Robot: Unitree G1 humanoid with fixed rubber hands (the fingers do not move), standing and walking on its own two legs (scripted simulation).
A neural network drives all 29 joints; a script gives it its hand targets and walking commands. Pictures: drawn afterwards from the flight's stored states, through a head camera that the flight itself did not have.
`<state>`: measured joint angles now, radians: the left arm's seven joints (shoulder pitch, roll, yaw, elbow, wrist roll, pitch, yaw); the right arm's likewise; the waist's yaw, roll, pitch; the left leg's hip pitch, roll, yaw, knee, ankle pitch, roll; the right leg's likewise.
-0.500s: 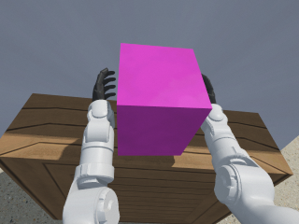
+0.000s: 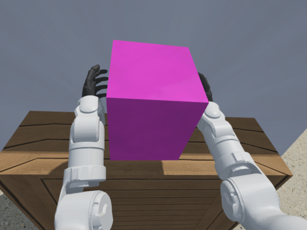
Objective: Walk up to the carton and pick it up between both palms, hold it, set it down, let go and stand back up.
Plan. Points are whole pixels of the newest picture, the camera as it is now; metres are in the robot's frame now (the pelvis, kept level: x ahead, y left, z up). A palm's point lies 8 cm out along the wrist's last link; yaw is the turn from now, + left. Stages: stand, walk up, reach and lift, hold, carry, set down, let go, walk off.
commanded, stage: reach and lift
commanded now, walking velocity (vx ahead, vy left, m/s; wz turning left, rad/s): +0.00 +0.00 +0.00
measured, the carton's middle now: (148, 105) +0.41 +0.01 +0.16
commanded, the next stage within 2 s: hold in 1.62 s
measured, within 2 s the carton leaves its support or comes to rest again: neither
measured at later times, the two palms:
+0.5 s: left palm (83, 80) +0.39 +0.17 +0.24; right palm (204, 88) +0.39 -0.12 +0.23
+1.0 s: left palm (83, 69) +0.39 +0.16 +0.27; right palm (211, 75) +0.39 -0.13 +0.27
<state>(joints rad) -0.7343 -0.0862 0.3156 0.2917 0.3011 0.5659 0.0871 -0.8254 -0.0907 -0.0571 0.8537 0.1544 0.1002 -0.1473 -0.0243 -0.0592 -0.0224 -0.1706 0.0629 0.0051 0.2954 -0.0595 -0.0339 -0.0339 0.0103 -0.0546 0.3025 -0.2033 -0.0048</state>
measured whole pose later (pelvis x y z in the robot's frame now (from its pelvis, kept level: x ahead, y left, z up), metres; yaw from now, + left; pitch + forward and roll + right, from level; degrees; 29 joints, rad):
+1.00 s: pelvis +0.01 +0.01 +0.00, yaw +0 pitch -4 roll -1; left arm -0.89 0.04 0.32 0.34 0.23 0.85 0.03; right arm -0.99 -0.15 0.03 0.73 0.38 0.52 -0.30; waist -0.08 -0.02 -0.12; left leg -0.17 0.05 0.01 0.37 -0.12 -0.02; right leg 0.00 0.00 -0.05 0.29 -0.22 0.02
